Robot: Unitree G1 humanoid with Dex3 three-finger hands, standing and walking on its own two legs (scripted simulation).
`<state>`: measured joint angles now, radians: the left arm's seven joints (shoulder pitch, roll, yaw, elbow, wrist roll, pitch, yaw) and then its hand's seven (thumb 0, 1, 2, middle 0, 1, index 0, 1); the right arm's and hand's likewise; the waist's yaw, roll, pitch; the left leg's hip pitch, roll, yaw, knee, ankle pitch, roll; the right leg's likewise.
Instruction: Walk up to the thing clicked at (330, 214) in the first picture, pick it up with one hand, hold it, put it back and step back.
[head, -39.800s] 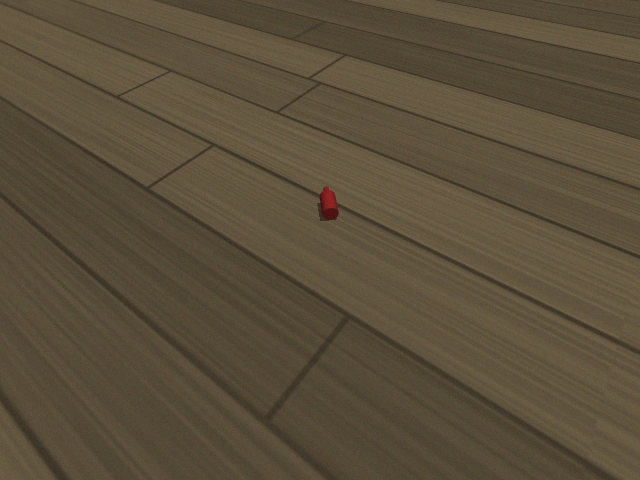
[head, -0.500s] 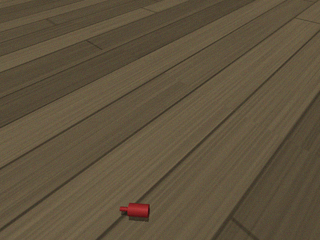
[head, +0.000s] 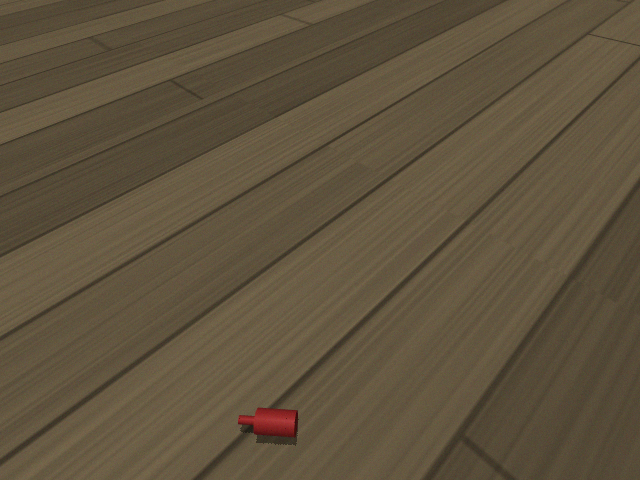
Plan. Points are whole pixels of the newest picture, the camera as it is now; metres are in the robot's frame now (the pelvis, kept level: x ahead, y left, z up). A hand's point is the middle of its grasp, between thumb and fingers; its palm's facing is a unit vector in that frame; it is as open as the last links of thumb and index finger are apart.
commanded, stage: stand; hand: left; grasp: from above
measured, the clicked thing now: (267, 421) +0.43 +0.22 -0.75
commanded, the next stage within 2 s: step back in 0.70 s
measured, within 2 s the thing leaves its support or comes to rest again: neither
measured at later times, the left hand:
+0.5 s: hand out of the picture +0.07 +0.25 -0.16, palm faces +0.00 -0.94 -0.34, open 7.4 cm
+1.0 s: hand out of the picture +0.07 +0.27 -0.17, palm faces -0.05 -0.91 -0.42, open 7.4 cm
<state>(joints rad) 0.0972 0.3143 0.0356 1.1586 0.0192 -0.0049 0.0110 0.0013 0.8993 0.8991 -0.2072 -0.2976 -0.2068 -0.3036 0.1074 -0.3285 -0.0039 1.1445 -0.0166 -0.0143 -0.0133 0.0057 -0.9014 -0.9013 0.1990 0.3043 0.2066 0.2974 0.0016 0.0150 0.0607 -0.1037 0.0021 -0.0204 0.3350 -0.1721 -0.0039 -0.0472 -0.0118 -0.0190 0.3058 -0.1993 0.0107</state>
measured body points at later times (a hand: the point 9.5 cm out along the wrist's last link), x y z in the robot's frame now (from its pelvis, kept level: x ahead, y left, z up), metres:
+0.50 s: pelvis +0.00 +0.00 +0.00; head +0.00 +0.00 +0.45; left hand +0.07 +0.30 -0.13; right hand +0.07 -0.30 -0.14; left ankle +0.01 +0.12 -0.75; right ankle -0.02 -0.12 -0.75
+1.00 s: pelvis -0.06 -0.01 -0.02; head +0.01 -0.01 +0.42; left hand +0.08 +0.32 -0.14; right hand +0.05 -0.33 -0.14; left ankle +0.01 +0.12 -0.75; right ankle -0.04 -0.12 -0.73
